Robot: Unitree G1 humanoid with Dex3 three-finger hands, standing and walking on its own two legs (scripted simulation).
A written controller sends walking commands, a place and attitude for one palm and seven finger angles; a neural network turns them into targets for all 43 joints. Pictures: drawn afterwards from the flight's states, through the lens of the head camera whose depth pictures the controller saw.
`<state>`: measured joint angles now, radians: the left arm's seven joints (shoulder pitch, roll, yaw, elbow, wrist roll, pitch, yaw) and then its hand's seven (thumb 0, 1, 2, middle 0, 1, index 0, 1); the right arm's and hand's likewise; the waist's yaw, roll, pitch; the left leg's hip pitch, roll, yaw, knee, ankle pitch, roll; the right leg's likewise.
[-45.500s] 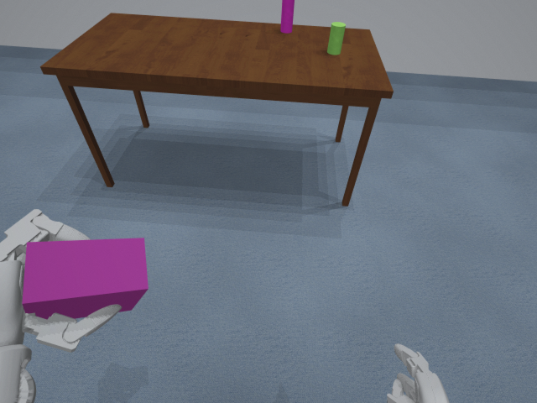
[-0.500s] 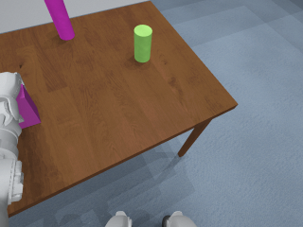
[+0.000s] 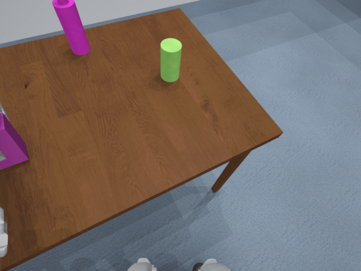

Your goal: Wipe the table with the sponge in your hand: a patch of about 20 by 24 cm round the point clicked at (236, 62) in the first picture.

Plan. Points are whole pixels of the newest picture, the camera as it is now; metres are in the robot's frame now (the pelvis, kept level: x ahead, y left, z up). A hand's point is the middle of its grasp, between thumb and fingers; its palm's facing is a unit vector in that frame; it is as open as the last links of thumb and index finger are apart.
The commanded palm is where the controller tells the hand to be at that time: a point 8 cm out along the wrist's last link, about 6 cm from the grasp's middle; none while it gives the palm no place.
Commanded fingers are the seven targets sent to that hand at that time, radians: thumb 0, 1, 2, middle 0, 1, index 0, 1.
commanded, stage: slide back across to the first lane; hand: left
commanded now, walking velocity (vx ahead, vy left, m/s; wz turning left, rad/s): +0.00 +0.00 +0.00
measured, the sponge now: out of the picture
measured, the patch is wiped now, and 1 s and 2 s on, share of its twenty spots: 0.95 0.95 1.00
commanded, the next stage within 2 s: wipe back along the first lane in 0.12 s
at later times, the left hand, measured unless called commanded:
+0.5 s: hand out of the picture +0.35 +0.44 +0.01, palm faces -0.17 -0.01 -0.99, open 10.1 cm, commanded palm +0.34 +0.41 +0.05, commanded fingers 0.00 0.10 1.30 -1.20 -1.60 -1.20 -1.60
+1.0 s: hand out of the picture +0.32 +0.42 +0.01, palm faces -0.11 -0.01 -0.99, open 10.1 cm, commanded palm +0.29 +0.39 +0.04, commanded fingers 0.00 0.10 1.30 -1.20 -1.60 -1.20 -1.60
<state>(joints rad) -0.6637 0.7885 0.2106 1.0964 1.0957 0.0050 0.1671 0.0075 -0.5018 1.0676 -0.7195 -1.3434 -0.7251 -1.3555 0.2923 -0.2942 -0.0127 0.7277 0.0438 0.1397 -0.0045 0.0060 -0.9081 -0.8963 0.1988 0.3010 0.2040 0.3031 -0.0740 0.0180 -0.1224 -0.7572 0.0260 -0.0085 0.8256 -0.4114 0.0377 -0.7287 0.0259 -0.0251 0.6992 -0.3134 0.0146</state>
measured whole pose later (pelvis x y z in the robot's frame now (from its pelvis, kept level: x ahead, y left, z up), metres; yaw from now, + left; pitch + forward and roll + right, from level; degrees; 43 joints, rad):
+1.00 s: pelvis +0.00 +0.03 +0.00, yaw +0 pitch +16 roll -5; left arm -0.33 0.64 0.16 0.78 1.01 0.04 0.27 0.00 -0.47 1.07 -0.68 -1.39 -0.68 -1.40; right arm 0.25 -0.27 -0.04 0.68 0.06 0.13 0.00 0.01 -0.91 -0.90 0.20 0.30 0.20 0.30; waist -0.01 0.05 -0.15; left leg -0.69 0.00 0.00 0.83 -0.42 0.07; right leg -0.64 0.00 -0.02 0.68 -0.31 0.01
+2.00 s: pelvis +0.01 -0.01 +0.01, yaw +2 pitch +10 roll -2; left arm 0.14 0.50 0.13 0.35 0.96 0.11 0.30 0.00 -0.47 1.07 -0.67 -1.39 -0.67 -1.41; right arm 0.17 -0.27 -0.03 0.67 0.04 0.05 -0.03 0.01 -0.91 -0.90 0.20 0.30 0.20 0.30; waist 0.05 0.06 -0.13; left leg -0.52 0.01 -0.03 0.75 -0.41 0.02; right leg -0.50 0.01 -0.04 0.66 -0.34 0.01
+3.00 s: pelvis +0.00 -0.01 +0.03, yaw +3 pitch +3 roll -1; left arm 0.04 0.49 0.05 0.29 0.97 0.12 0.17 0.00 -0.50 1.06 -0.73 -1.32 -0.73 -1.34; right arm 0.10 -0.23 0.00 0.69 0.04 0.02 -0.08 0.01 -0.91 -0.90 0.20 0.30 0.20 0.30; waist 0.08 0.06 -0.05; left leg -0.33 -0.01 -0.03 0.60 -0.33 0.02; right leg -0.32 0.00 -0.04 0.54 -0.28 0.00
